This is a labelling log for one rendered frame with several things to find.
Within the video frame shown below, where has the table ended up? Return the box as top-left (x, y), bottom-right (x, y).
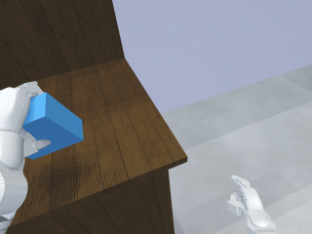
top-left (0, 0), bottom-right (188, 234)

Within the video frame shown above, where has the robot left hand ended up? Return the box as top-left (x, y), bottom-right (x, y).
top-left (0, 81), bottom-right (51, 158)

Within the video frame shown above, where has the robot right hand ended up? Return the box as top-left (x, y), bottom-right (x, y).
top-left (227, 175), bottom-right (264, 218)

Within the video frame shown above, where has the robot right forearm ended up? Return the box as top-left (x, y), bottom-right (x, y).
top-left (246, 209), bottom-right (279, 234)

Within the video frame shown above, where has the robot left forearm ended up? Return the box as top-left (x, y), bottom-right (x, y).
top-left (0, 130), bottom-right (28, 234)

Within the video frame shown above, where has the sponge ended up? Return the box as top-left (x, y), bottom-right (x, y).
top-left (22, 93), bottom-right (84, 160)

